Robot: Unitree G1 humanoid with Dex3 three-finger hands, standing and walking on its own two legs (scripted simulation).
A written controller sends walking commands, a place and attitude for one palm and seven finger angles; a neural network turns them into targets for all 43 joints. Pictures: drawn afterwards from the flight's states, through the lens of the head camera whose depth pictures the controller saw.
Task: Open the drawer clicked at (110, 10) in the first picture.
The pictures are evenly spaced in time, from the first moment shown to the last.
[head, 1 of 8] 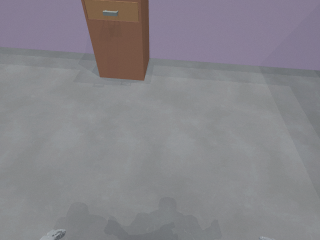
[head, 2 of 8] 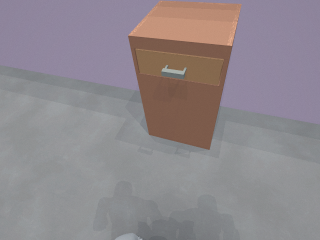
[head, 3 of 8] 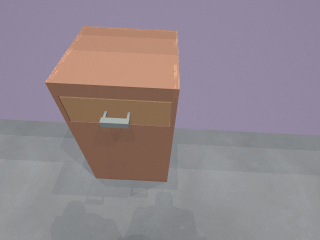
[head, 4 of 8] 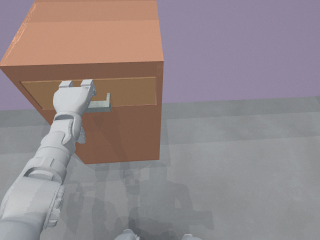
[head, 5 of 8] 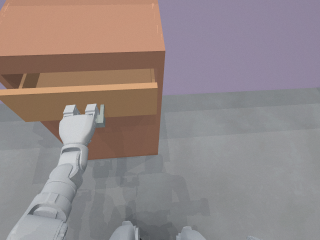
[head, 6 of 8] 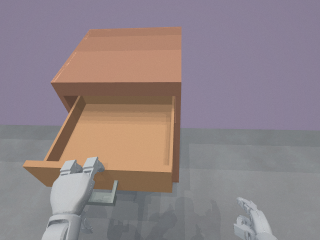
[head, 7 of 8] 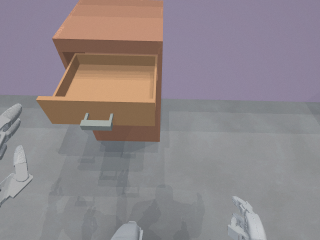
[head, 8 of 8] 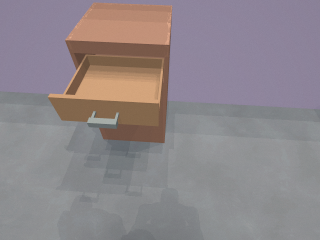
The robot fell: no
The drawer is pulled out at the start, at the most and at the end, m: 0.00 0.30 0.30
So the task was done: yes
